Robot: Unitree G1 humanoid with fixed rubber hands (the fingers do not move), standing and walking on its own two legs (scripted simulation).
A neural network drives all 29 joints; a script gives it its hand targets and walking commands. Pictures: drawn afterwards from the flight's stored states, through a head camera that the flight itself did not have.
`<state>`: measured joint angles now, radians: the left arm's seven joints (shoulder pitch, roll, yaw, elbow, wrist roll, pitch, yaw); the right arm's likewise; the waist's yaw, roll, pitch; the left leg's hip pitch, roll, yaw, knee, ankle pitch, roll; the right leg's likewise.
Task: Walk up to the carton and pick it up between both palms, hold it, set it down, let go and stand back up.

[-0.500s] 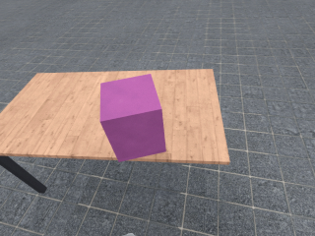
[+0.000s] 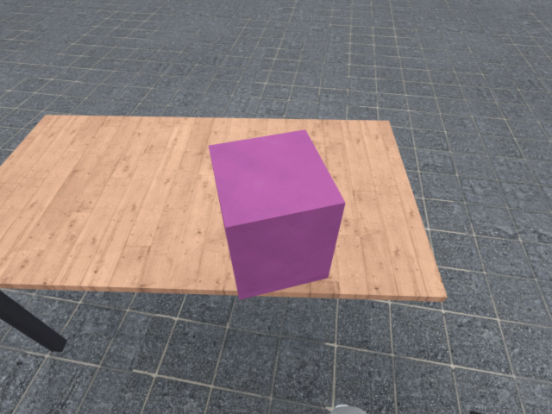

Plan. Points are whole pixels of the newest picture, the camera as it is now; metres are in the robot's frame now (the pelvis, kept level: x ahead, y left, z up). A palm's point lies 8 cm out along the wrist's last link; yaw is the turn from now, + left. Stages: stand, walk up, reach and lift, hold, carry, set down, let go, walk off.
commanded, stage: walk up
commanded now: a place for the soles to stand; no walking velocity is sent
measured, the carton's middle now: (271, 215) +0.52 +0.01 -0.06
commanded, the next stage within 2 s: none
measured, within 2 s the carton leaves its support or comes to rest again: neither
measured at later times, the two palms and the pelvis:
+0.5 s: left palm out of the picture +0.11 +0.32 -0.07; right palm out of the picture +0.13 -0.32 -0.10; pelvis +0.02 -0.01 +0.00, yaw -2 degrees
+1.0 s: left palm out of the picture +0.07 +0.40 -0.10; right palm out of the picture +0.12 -0.28 -0.10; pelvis +0.03 +0.06 -0.02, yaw -3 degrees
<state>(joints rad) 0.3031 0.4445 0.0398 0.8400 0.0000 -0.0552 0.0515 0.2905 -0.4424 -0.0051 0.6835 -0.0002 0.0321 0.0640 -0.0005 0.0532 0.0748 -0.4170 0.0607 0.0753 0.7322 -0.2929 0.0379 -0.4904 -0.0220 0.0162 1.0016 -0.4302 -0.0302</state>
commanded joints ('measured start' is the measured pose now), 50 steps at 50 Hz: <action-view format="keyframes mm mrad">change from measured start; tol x32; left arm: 1 54 160 43 -2 6 -19 -12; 50 -20 232 46 -87 14 -16 33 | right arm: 1 -17 -228 -112 -25 -31 -35 -36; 50 39 -363 -167 15 -34 -26 -18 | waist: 1 -41 92 -98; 45 -13 -207 -74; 50 -113 157 -7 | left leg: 1 177 219 -245 -327 -104 181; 7 -55 56 -43 68 -28 21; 14 177 247 -308 -358 -216 118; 34 177 77 -109 -127 -67 34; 39 -349 71 -174 361 -200 18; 47 255 -11 -83 -24 -108 37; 50 200 323 -639 -528 -571 134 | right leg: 1 -12 -3 -35 -169 -6 11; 8 217 -273 447 -540 261 -193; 14 22 14 -10 -240 96 -16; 28 163 -18 27 -328 240 -31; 39 293 -391 587 -625 -79 -260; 46 10 -231 290 -453 1 -174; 50 -349 25 48 190 -129 -9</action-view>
